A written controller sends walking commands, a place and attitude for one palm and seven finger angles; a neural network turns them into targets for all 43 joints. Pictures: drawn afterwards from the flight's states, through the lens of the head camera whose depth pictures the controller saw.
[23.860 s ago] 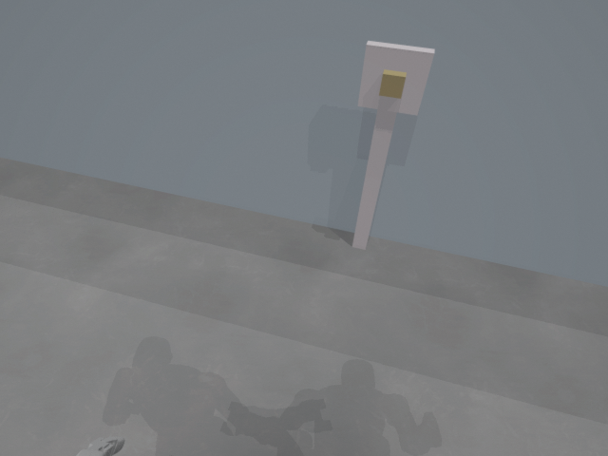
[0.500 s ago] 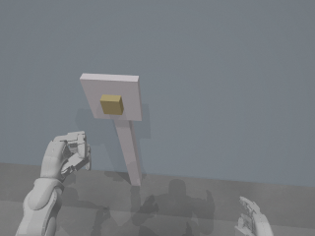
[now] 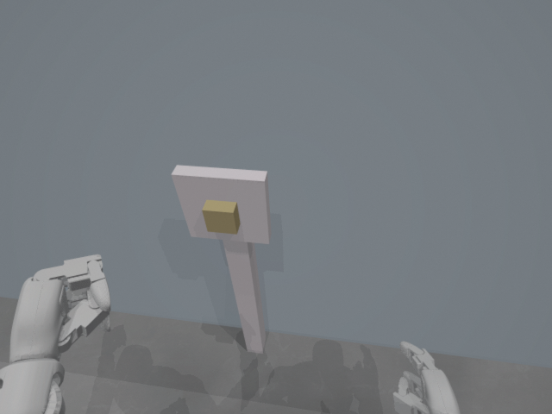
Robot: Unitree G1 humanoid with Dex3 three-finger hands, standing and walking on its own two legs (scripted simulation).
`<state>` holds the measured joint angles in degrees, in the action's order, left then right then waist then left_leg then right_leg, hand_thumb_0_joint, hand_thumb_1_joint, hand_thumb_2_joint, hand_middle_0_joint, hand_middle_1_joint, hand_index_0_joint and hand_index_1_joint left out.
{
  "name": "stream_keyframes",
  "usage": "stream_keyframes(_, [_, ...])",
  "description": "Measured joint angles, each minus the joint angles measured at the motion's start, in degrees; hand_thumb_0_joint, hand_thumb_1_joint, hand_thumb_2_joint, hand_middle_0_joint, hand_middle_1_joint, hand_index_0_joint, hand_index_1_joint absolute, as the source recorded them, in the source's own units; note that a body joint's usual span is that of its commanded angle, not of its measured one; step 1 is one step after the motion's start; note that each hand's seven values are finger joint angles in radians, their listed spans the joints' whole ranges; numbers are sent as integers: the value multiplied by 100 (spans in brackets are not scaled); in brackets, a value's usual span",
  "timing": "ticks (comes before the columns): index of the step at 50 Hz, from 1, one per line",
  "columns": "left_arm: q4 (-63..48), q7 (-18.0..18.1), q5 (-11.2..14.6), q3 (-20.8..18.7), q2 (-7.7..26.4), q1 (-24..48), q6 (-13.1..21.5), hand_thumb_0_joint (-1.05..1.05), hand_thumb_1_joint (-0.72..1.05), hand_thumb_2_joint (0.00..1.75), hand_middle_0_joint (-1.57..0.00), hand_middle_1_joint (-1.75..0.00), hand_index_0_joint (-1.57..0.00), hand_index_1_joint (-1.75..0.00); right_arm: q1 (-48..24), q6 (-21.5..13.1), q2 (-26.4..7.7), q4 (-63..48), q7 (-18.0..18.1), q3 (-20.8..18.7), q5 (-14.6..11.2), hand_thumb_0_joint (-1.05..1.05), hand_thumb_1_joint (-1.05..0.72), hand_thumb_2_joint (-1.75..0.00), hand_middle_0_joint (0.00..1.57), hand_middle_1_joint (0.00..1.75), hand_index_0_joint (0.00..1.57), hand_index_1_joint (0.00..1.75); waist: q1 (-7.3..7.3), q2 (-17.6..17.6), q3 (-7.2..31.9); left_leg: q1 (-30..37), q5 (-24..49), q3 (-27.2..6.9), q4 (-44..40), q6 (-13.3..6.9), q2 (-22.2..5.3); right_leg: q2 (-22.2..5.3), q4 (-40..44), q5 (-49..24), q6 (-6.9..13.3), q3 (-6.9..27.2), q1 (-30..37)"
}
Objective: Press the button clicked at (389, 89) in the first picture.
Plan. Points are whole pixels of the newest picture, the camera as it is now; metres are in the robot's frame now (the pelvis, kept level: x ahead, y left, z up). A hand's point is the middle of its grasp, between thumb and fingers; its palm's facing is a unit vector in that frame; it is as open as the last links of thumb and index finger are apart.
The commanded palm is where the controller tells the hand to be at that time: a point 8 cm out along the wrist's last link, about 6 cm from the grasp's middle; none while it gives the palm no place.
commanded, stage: draw the hand back to the body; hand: left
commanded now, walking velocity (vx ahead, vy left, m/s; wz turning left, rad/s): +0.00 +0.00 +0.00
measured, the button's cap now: (222, 215) +0.48 +0.17 +0.00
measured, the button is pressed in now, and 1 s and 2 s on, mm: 0 0 0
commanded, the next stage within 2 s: step back with the hand held close in 0.42 s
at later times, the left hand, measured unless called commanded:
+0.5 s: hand (84, 323) +0.16 +0.22 +0.16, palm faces +0.40 -0.83 -0.38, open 3.1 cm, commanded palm +0.11 +0.27 +0.17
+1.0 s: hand (48, 338) +0.14 +0.25 +0.16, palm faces +0.30 -0.81 -0.51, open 3.1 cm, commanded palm +0.08 +0.29 +0.17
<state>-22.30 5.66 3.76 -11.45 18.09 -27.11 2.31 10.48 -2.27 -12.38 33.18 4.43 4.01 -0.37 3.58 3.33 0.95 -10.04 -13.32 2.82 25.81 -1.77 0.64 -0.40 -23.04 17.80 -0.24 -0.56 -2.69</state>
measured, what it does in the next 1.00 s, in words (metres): shifts its weight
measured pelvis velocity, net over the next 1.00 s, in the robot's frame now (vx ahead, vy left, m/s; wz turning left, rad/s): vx -0.05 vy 0.01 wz -0.01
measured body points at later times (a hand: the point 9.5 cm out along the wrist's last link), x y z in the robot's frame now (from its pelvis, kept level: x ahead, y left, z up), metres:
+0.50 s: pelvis -0.01 -0.01 +0.00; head -0.04 -0.04 +0.45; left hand +0.13 +0.26 +0.18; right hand +0.18 -0.23 -0.08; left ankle +0.01 +0.10 -0.74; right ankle -0.06 -0.12 -0.74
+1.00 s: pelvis -0.05 +0.01 +0.00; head -0.03 +0.01 +0.45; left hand +0.12 +0.29 +0.19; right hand +0.13 -0.23 -0.08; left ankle +0.01 +0.10 -0.74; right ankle -0.06 -0.12 -0.74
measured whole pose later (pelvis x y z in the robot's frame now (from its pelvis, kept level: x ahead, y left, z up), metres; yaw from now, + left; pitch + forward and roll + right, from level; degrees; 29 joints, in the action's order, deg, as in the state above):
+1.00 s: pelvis -0.05 +0.01 +0.00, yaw -1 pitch +0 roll -1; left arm -33.3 6.5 3.6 -21.3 24.3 -36.7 9.5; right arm 9.9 2.0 -13.1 30.5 4.7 -0.4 -0.9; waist 0.3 1.8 -1.6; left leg -18.4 -8.8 3.4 26.8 -2.7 -0.1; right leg 0.1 -25.4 13.8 -1.2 0.0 -12.0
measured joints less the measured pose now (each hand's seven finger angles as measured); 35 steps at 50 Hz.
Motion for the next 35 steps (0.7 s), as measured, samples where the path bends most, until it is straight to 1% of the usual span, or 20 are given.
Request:
stream_keyframes(5, [-339, 0, -3, -272, 97, -257, 3, 2, 90, 90, -130, -149, -130, -150, 46, -39, -52, 54, -21, -77, 19, 1, -90, -90, 21, 30, 20, 30, 34, 29, -24, 101, 14, -11, -58, 19, -23, 26, 115, -44, 17, -8, 127])
stream_keyframes(9, [-634, 9, 15, -510, 182, -447, 110, 2, 90, 90, -130, -149, -130, -150, 77, -98, -89, 93, -18, -141, 21, 1, -90, -90, 21, 30, 20, 30, 60, 64, -1, 142, 17, -21, -66, 38, -47, 52, 152, -61, 34, -15, 182])
stream_keyframes(11, [-667, 10, 30, -581, 169, -489, 178, 2, 90, 90, -130, -149, -130, -150, 69, -101, -102, 105, -16, -171, 17, 1, -90, -90, 21, 30, 20, 29, 63, 83, -10, 164, 29, -29, -76, 45, -55, 61, 161, -72, 42, -21, 205])
stream_keyframes(13, [-591, 3, 34, -583, 101, -467, 210, 2, 90, 90, -130, -149, -130, -150, 51, -89, -114, 111, -13, -197, 14, 1, -90, -90, 21, 30, 20, 29, 62, 100, -45, 182, 55, -43, -95, 53, -62, 70, 172, -88, 50, -35, 223])
stream_keyframes(18, [-301, -12, 14, -438, -63, -348, 166, 2, 90, 90, -131, -149, -130, -150, 31, -98, -109, 139, 35, -223, 30, 1, -90, -90, 21, 30, 20, 29, 65, 84, -139, 186, 138, -68, -151, 79, -90, 102, 192, -142, 83, -58, 215])
stream_keyframes(23, [-394, 9, -10, -363, -25, -390, 174, 2, 90, 90, -131, -149, -130, -150, 80, -203, -91, 187, 75, -217, 43, 1, -90, -90, 21, 30, 20, 29, 57, 59, -134, 198, 150, -78, -143, 111, -136, 149, 221, -175, 116, -61, 240])
stream_keyframes(28, [-494, 9, 4, -436, 49, -388, 286, 2, 89, 90, -131, -149, -131, -150, 74, -258, -79, 224, 81, -232, 42, 1, -90, -90, 21, 30, 20, 29, 30, 86, -133, 239, 168, -74, -164, 124, -157, 170, 252, -204, 128, -54, 281])
stream_keyframes(29, [-487, -5, -14, -485, 66, -370, 313, 2, 89, 90, -131, -149, -131, -150, 75, -218, -87, 195, 68, -230, 38, 1, -90, -90, 21, 30, 20, 29, 10, 104, -105, 184, 169, -88, -137, 123, -170, 184, 271, -219, 125, -67, 253])
stream_keyframes(32, [-403, -3, -56, -684, 119, -362, 478, 2, 89, 90, -131, -149, -131, -150, 10, -34, -114, 108, 18, -244, 41, 1, -90, -90, 21, 30, 20, 29, -112, 153, -36, -91, 160, -136, -12, 115, -215, 232, 311, -289, 108, -108, 64])
stream_keyframes(35, [-352, -1, -81, -733, 119, -427, 549, 2, 89, 90, -131, -149, -131, -150, -58, 125, -147, 25, 0, -299, 34, 1, -90, -90, 21, 30, 20, 30, -202, 145, -73, -295, 211, -116, -7, 100, -214, 227, 292, -348, 81, -89, -156])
